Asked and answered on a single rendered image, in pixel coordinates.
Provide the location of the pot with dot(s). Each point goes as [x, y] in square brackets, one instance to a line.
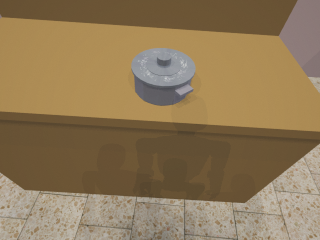
[162, 96]

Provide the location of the table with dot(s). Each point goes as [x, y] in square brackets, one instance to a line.
[71, 121]

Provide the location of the lid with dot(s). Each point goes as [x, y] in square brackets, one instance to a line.
[145, 68]

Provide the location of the knob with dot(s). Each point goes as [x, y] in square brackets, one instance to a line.
[164, 59]

